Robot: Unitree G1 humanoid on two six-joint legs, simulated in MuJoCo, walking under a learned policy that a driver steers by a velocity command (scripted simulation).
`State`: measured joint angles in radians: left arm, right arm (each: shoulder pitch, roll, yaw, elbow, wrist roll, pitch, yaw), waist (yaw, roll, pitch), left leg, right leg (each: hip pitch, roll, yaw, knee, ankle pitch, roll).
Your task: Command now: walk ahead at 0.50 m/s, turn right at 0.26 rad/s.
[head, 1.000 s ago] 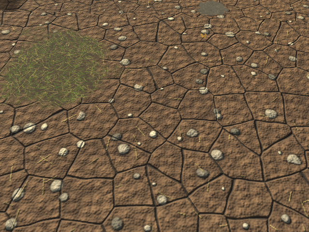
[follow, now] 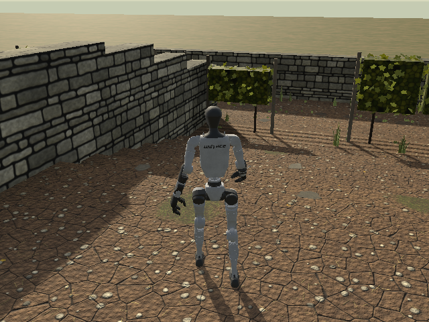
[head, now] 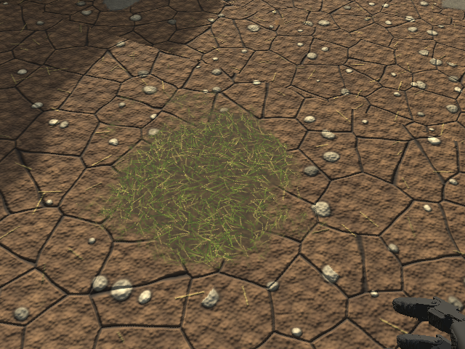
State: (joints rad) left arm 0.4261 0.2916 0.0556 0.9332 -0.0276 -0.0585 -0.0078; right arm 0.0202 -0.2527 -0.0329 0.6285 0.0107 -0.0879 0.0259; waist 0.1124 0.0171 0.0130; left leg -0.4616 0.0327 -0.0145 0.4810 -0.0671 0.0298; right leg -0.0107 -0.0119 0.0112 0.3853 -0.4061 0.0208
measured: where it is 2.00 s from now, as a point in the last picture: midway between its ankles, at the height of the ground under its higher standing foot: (402, 203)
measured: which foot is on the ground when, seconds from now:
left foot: down 0.00-0.52, up 0.54-0.98, down 1.00-1.00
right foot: down 0.00-0.02, up 0.04-0.50, down 0.52-1.00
